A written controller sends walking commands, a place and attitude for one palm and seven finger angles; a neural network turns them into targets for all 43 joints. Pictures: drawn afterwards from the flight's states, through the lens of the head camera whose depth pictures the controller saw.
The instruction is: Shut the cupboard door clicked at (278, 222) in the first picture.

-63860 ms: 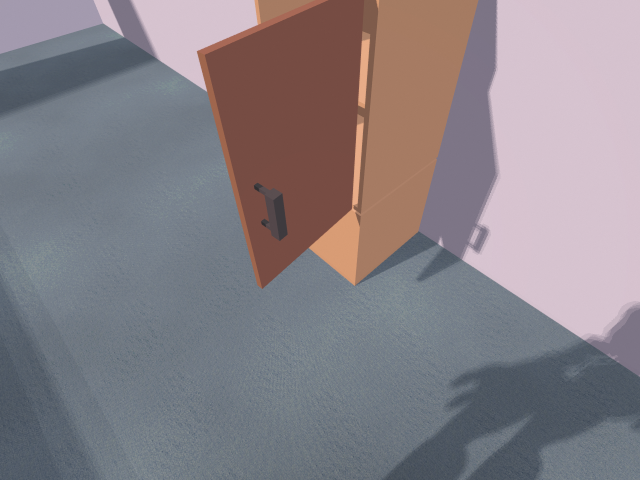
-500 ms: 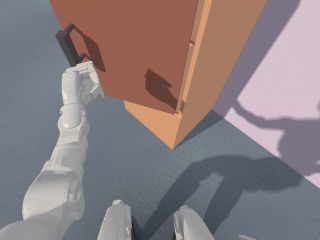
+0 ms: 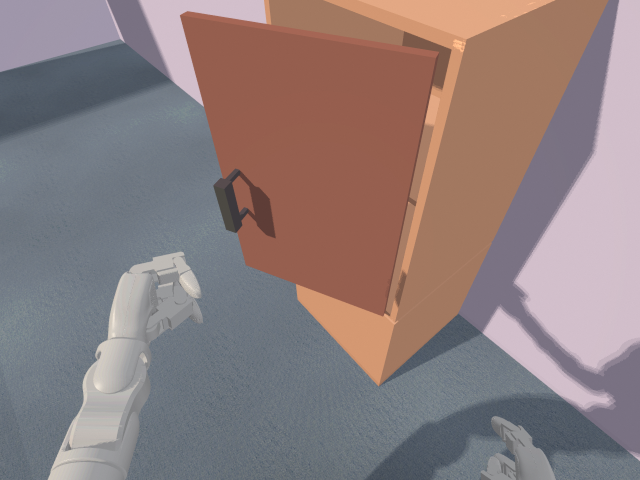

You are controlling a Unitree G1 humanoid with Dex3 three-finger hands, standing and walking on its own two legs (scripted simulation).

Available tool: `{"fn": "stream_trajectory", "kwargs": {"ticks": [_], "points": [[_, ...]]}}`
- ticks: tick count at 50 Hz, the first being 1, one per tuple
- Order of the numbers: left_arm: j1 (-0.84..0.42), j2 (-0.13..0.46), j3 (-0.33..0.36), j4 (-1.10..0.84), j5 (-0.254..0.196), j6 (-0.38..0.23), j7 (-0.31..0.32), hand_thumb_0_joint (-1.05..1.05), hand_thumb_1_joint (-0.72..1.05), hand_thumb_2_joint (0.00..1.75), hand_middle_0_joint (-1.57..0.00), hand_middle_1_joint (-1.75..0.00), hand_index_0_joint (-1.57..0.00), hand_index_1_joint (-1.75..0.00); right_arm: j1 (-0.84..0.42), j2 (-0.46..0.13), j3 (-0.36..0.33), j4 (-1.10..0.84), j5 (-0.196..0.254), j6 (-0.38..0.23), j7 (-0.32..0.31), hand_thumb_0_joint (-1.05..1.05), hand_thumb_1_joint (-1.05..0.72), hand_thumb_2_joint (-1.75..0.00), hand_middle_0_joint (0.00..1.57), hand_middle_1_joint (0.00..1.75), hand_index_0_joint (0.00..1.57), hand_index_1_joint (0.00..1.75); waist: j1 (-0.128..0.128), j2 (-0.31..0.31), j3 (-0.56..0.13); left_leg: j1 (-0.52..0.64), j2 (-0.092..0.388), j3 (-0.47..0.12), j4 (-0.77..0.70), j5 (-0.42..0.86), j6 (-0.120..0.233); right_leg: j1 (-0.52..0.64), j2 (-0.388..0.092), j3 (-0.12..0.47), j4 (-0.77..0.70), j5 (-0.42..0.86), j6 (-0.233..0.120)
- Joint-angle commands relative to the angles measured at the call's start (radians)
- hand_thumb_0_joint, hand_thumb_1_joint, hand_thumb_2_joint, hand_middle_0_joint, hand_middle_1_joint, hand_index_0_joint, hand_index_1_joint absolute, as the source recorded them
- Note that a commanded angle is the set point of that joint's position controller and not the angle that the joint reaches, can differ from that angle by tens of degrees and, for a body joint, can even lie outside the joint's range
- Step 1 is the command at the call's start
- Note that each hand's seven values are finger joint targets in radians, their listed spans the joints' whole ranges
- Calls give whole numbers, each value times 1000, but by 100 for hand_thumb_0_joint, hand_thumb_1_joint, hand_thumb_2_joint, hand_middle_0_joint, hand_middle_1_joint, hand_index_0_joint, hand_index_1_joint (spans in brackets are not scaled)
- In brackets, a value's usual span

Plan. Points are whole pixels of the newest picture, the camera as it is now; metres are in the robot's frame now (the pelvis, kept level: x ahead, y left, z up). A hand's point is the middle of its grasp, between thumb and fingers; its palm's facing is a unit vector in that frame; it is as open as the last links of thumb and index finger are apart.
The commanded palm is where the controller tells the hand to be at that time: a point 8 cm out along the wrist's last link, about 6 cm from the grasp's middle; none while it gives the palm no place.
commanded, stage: draw the hand back to the body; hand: left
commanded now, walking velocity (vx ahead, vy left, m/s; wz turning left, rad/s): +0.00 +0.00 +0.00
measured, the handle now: (234, 200) +0.63 +0.20 -0.05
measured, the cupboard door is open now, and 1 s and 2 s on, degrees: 26 26 26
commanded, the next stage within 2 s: step back with the hand held close in 0.94 s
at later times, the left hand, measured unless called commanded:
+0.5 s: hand (44, 325) +0.23 +0.26 +0.17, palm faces +0.43 -0.81 -0.40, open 5.6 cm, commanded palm +0.17 +0.30 +0.20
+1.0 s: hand (31, 329) +0.21 +0.25 +0.19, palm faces +0.46 -0.78 -0.42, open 7.4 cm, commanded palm +0.16 +0.29 +0.21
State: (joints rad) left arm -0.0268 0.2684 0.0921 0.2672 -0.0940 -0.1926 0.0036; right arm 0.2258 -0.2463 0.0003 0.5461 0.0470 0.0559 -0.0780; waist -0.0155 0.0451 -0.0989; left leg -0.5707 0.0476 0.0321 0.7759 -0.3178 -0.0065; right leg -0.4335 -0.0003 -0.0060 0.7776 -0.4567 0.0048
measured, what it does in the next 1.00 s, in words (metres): stands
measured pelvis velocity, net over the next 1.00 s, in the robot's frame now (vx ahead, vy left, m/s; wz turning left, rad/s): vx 0.03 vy -0.01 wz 0.01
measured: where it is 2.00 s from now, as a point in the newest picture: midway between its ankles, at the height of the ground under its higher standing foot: outside the picture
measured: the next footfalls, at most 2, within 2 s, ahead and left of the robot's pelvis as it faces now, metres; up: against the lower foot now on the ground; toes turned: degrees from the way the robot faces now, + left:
none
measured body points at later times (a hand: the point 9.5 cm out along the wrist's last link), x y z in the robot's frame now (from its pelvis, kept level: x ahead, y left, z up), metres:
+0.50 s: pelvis +0.03 +0.00 +0.03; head +0.01 -0.04 +0.48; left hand +0.20 +0.30 +0.19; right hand +0.23 -0.20 -0.06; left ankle +0.04 +0.13 -0.71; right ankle -0.04 -0.12 -0.71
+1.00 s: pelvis +0.03 -0.01 +0.03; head +0.00 -0.05 +0.48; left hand +0.18 +0.29 +0.21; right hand +0.22 -0.23 -0.05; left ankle +0.04 +0.13 -0.71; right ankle -0.04 -0.12 -0.71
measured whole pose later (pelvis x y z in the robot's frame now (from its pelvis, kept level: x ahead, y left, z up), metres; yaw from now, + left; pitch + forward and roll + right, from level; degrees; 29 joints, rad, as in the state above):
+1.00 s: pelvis +0.03 -0.01 +0.03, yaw +0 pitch -3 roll +1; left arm 0.47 0.35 0.35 -0.35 -0.07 -0.09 0.09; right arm 0.19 -0.23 0.02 0.62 0.01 -0.09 -0.09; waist 0.06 0.07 -0.02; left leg -0.18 0.04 0.03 0.45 -0.22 -0.02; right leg -0.04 0.00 -0.01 0.43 -0.34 -0.01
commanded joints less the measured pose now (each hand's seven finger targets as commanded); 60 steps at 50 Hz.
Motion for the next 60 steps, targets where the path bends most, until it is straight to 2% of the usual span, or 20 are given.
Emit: {"fn": "stream_trajectory", "kwargs": {"ticks": [1,5,7,8,10,12,16,27,32,38,40,42,44,45,52,53,54,56,57,60], "points": [[-228,177,83,-328,19,18,82,0,90,90,-94,-111,-94,-111,-115,-89,-12,-150,2,-46,-37,0,-90,-90,20,30,20,30,3,-21,-114,359,-32,-6,-206,116,41,23,18,-17,-260,265,-13],[-133,175,101,-421,26,54,98,0,90,90,-83,-99,-83,-99,-136,-82,2,-148,-4,-70,-37,0,-90,-90,20,30,20,30,20,5,-106,450,-33,-6,-272,182,35,113,15,-31,-312,323,-17],[-32,182,118,-440,24,74,97,0,90,90,-78,-93,-78,-93,-144,-86,3,-145,-8,-79,-33,0,-90,-90,20,30,20,30,31,-22,-89,470,-31,0,-293,225,38,155,14,-30,-341,372,-14],[-13,166,110,-483,24,78,95,0,90,90,-75,-90,-75,-90,-148,-78,9,-148,-8,-83,-28,0,-90,-90,20,30,20,30,32,12,-87,487,-31,-1,-307,242,34,171,11,-34,-346,382,-15],[21,172,128,-535,26,85,97,0,90,90,-69,-84,-69,-84,-156,-76,12,-144,-14,-95,-20,0,-90,-90,20,30,20,30,36,19,-51,504,-28,-5,-330,261,29,182,14,-40,-366,393,-16],[98,207,178,-553,26,95,99,0,90,90,-64,-78,-64,-78,-158,-83,10,-137,-22,-104,-18,0,-90,-90,20,30,20,30,48,-27,-44,507,-27,0,-342,276,33,208,14,-37,-387,414,-12],[154,225,227,-686,30,93,105,0,90,90,-53,-66,-53,-66,-167,-72,12,-135,-28,-123,-9,0,-90,-90,20,30,20,30,58,38,-58,539,-29,4,-353,329,30,246,8,-41,-392,452,-12],[411,313,410,-851,19,62,121,0,90,90,-23,-33,-23,-33,-179,-70,-9,-104,-32,-180,-5,0,-90,-90,20,30,20,30,85,6,-2,519,-33,25,-345,326,36,255,0,-42,-420,467,1],[404,233,343,-757,17,70,107,0,90,90,-20,-30,-20,-30,-166,-80,-19,-90,-29,-181,-10,0,-90,-90,20,30,20,30,62,-73,90,504,-29,29,-354,268,45,198,-2,-37,-442,406,14],[357,293,380,-839,25,48,117,0,90,90,-20,-30,-20,-30,-179,-76,-19,-93,-33,-196,-21,0,-90,-90,20,30,20,30,81,-18,5,526,-39,30,-351,287,51,248,-13,-25,-426,433,11],[366,292,382,-851,25,44,120,0,90,90,-20,-30,-20,-30,-183,-69,-16,-91,-34,-202,-22,0,-90,-90,20,30,20,30,83,16,14,528,-42,33,-348,289,48,243,-11,-25,-430,432,9],[392,321,416,-838,22,42,122,0,90,90,-20,-30,-20,-30,-182,-73,-18,-85,-35,-207,-22,0,-90,-90,20,30,20,30,90,-25,19,516,-40,32,-346,300,48,253,-11,-23,-437,457,10],[394,296,401,-841,22,40,119,0,90,90,-20,-30,-20,-30,-179,-63,-14,-86,-34,-207,-21,0,-90,-90,20,30,20,30,85,25,24,522,-40,39,-345,305,44,249,-11,-26,-430,460,9],[407,290,401,-820,19,43,118,0,90,90,-20,-30,-20,-30,-179,-62,-14,-85,-34,-206,-20,0,-90,-90,20,30,20,30,84,-1,46,513,-39,39,-347,301,44,240,-10,-27,-436,459,12],[414,275,387,-806,18,48,109,0,90,90,-20,-30,-20,-30,-175,-71,-21,-86,-33,-201,-18,0,-90,-90,20,30,20,30,80,-4,53,523,-33,40,-355,308,44,233,-3,-24,-449,460,15],[413,267,381,-794,15,51,109,0,90,90,-20,-30,-20,-30,-172,-67,-18,-87,-32,-197,-18,0,-90,-90,20,30,20,30,77,-17,53,521,-33,42,-361,297,45,237,-8,-25,-444,449,17],[329,370,458,-839,24,13,114,0,90,90,-20,-30,-20,-30,-163,-96,-26,-94,-32,-172,-12,0,-90,-90,20,30,20,30,37,-41,94,455,-12,41,-270,249,53,152,-74,34,-496,524,19],[387,324,411,-788,27,-5,110,0,90,90,-20,-30,-20,-30,-171,-83,-29,-79,-36,-149,-12,0,-90,-90,20,30,20,30,29,-105,65,417,-26,28,-220,227,45,166,-119,54,-478,630,7],[394,349,432,-817,29,-16,111,0,90,90,-20,-30,-20,-30,-177,-88,-35,-84,-38,-142,-14,0,-90,-90,20,30,20,30,30,-95,44,423,-27,29,-224,261,46,177,-118,44,-457,709,12],[467,331,430,-853,24,-20,116,0,90,90,-20,-30,-20,-30,-154,-95,-44,-107,-32,-118,-16,0,-90,-90,20,30,20,30,27,23,-49,464,-1,22,-272,438,45,226,-85,1,-373,682,12]]}}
